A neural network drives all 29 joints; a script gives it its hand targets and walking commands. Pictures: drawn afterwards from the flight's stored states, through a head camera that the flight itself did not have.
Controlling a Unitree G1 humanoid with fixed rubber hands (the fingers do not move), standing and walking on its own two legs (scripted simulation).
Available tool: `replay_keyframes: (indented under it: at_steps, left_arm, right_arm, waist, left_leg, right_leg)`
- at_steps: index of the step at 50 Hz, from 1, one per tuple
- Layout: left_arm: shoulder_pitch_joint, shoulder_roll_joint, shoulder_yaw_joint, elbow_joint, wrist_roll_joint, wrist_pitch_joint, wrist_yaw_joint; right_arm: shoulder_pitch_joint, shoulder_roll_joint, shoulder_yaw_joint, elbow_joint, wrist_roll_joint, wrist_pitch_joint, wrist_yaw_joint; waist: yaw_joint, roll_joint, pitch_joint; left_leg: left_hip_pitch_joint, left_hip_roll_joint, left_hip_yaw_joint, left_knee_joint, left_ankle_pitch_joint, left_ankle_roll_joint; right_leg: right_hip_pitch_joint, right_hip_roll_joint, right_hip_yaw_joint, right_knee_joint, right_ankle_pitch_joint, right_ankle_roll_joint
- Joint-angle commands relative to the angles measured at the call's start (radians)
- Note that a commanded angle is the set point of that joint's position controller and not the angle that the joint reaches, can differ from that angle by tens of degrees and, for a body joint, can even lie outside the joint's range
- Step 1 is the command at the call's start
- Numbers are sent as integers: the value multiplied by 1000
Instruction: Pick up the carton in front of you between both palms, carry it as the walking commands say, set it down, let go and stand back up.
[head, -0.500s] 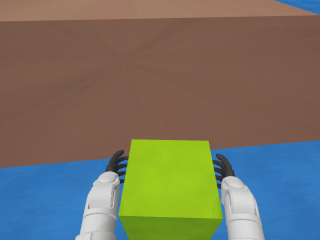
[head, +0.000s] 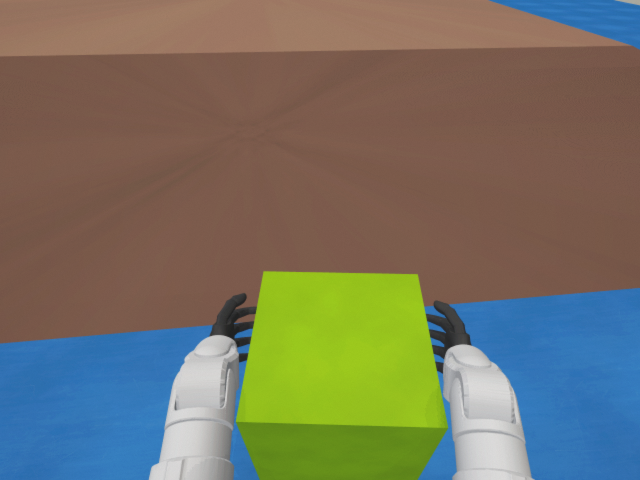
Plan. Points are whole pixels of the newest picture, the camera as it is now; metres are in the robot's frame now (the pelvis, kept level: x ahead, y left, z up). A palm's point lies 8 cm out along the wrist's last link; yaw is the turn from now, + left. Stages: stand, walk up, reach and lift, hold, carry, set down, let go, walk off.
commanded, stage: carry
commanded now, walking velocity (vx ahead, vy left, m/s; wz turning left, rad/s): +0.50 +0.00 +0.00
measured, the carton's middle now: (338, 385) +0.29 +0.00 -0.02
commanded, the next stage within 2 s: none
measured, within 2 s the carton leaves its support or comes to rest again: neither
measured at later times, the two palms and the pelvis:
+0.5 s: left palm (233, 278) +0.41 +0.16 +0.06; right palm (427, 274) +0.43 -0.14 +0.07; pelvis +0.15 +0.00 -0.02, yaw +0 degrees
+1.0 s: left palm (278, 185) +0.69 +0.13 +0.06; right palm (418, 182) +0.72 -0.17 +0.06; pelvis +0.45 -0.05 +0.00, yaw +4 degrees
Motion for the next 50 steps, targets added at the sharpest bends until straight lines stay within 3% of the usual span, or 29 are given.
replay_keyframes:
  at_steps: [1, 4, 8, 12, 14, 16, 17, 18, 19, 20, 21, 22, 24, 25, 26, 27, 28, 29, 31, 37, 39, 40, 41, 42, 43, 44, 46, 48, 50]
  left_arm:
    - [-495, -899, -573, -51, -267, -9, -208]
    - [-473, -885, -636, -127, -307, 28, -189]
    - [-482, -841, -733, -239, -380, 134, -167]
    - [-475, -824, -794, -324, -470, 259, -152]
    - [-465, -844, -823, -386, -521, 311, -150]
    - [-436, -862, -830, -422, -547, 348, -146]
    - [-388, -858, -823, -426, -546, 362, -141]
    - [-338, -852, -816, -435, -536, 373, -136]
    - [-315, -851, -815, -462, -523, 384, -130]
    - [-331, -860, -826, -518, -521, 394, -124]
    - [-348, -889, -839, -559, -533, 407, -122]
    - [-344, -899, -845, -597, -545, 415, -122]
    - [-316, -886, -862, -649, -573, 424, -132]
    - [-362, -848, -864, -684, -583, 433, -141]
    - [-424, -835, -888, -711, -610, 447, -153]
    - [-416, -844, -895, -687, -619, 451, -160]
    - [-383, -837, -881, -667, -621, 453, -164]
    - [-354, -840, -874, -646, -616, 455, -163]
    - [-291, -842, -851, -605, -583, 456, -151]
    - [-212, -855, -819, -589, -494, 446, -116]
    - [-228, -858, -822, -597, -492, 442, -116]
    - [-225, -853, -820, -592, -494, 442, -118]
    - [-233, -852, -820, -595, -497, 443, -122]
    - [-235, -835, -814, -580, -492, 443, -124]
    - [-243, -848, -816, -559, -496, 440, -131]
    - [-264, -882, -830, -578, -521, 439, -138]
    - [-302, -943, -862, -596, -553, 423, -149]
    - [-304, -968, -883, -603, -577, 412, -159]
    - [-265, -963, -891, -599, -590, 404, -173]
  right_arm:
    - [-529, 894, 575, -62, 278, -16, 218]
    - [-496, 885, 639, -134, 319, 22, 201]
    - [-507, 838, 732, -252, 402, 127, 179]
    - [-483, 804, 777, -328, 476, 253, 156]
    - [-454, 806, 794, -382, 497, 302, 141]
    - [-442, 822, 818, -453, 526, 347, 136]
    - [-433, 828, 825, -482, 537, 369, 137]
    - [-430, 829, 829, -508, 551, 387, 141]
    - [-424, 847, 840, -533, 568, 398, 148]
    - [-439, 863, 850, -558, 586, 406, 156]
    - [-424, 867, 843, -569, 598, 413, 158]
    - [-379, 871, 840, -581, 603, 419, 156]
    - [-300, 858, 835, -604, 578, 419, 145]
    - [-258, 860, 819, -590, 551, 418, 134]
    - [-271, 859, 798, -583, 521, 415, 125]
    - [-296, 851, 802, -628, 527, 426, 119]
    - [-297, 853, 808, -638, 534, 436, 116]
    - [-304, 848, 815, -649, 541, 442, 116]
    - [-311, 844, 830, -652, 563, 453, 125]
    - [-293, 824, 854, -638, 602, 460, 170]
    - [-307, 815, 859, -648, 605, 457, 177]
    - [-314, 805, 860, -652, 603, 458, 178]
    - [-331, 791, 857, -650, 598, 457, 180]
    - [-341, 784, 861, -650, 594, 460, 181]
    - [-359, 799, 864, -653, 595, 464, 180]
    - [-355, 819, 863, -633, 588, 458, 180]
    - [-336, 879, 858, -616, 581, 437, 179]
    - [-282, 924, 853, -587, 561, 416, 171]
    - [-216, 941, 848, -562, 529, 397, 160]
  waist:
    - [0, -3, -111]
    - [1, -2, -219]
    - [0, -8, -183]
    - [-3, 102, -186]
    - [-1, 155, -181]
    - [4, 39, -200]
    - [16, -89, -242]
    - [34, -251, -281]
    - [42, -339, -227]
    - [48, -254, -173]
    - [50, -169, -179]
    - [39, -141, -214]
    - [-8, -85, -378]
    - [-41, 122, -402]
    - [-24, 363, -333]
    - [-25, 213, -300]
    - [-29, 112, -287]
    - [-29, 52, -285]
    - [-26, 77, -247]
    - [-13, 189, -160]
    - [4, 179, -206]
    - [16, 156, -259]
    - [37, 106, -311]
    - [44, -117, -331]
    - [31, -282, -342]
    - [25, -175, -312]
    - [16, -17, -295]
    - [11, -27, -303]
    - [12, -77, -303]
  left_leg:
    - [-168, 81, -13, -69, -473, 20]
    - [-143, 82, 45, 10, -272, 22]
    - [-208, 123, 18, 14, -382, 34]
    - [-120, 207, -89, -61, -337, 74]
    - [-91, 233, -94, -40, -179, 105]
    - [-119, 160, 72, 163, 148, 67]
    - [-251, 110, 173, 340, 258, 20]
    - [-459, 69, 251, 485, 137, -21]
    - [-675, 22, 272, 467, -243, -33]
    - [-757, 34, 247, 404, -406, -19]
    - [-729, 42, 241, 301, -403, -9]
    - [-601, 34, 254, 170, -295, -3]
    - [97, -1, 293, -57, 73, 18]
    - [311, 209, -60, -198, -100, 69]
    - [449, 417, -405, -177, 345, 198]
    - [467, 447, -348, -105, 499, 263]
    - [455, 423, -266, -87, 567, 248]
    - [457, 400, -202, -102, 498, 209]
    - [430, 344, -67, -144, 526, 150]
    - [117, 248, 195, -168, 577, 93]
    - [21, 235, 277, -20, 701, 61]
    - [-38, 203, 323, 119, 687, 38]
    - [-152, 179, 328, 303, 506, 22]
    - [-310, 98, 325, 591, 229, -18]
    - [-504, -1, 209, 821, -191, -18]
    - [-540, 83, 113, 910, -191, 20]
    - [-528, 159, 99, 860, -84, 43]
    - [-473, 174, 114, 737, -3, 34]
    - [-466, 159, 151, 638, 24, 23]
  right_leg:
    - [-148, -79, 12, -62, -473, -22]
    - [-127, -91, -32, -4, -286, -37]
    - [-214, -129, -8, 6, -398, -45]
    - [-313, -94, -126, 165, -243, -15]
    - [-290, -69, -196, 154, -173, -4]
    - [-167, -75, -167, 79, -76, -20]
    - [5, -138, -51, 60, 90, -63]
    - [198, -244, 114, 16, 337, -119]
    - [327, -325, 243, -42, 580, -180]
    - [364, -356, 271, -37, 666, -219]
    - [376, -356, 231, -14, 657, -209]
    - [339, -334, 150, 11, 599, -168]
    - [-25, -216, -149, 205, 536, -44]
    - [-290, -129, -266, 491, 269, 17]
    - [-604, -6, -257, 629, -198, 35]
    - [-690, -74, -160, 729, -281, -9]
    - [-713, -99, -145, 750, -275, -29]
    - [-742, -117, -147, 702, -237, -37]
    - [-738, -115, -191, 553, -163, -29]
    - [-346, -14, -358, 142, 106, -25]
    - [-93, 20, -406, 98, 195, -42]
    - [66, 43, -430, 90, 132, -51]
    - [229, -30, -350, 94, 47, -45]
    - [280, -290, 100, -73, -229, -116]
    - [329, -472, 486, -250, -212, -249]
    - [285, -477, 418, -248, -159, -255]
    - [162, -405, 232, -224, 13, -201]
    - [102, -360, 76, -237, 77, -145]
    - [107, -329, -17, -251, 117, -132]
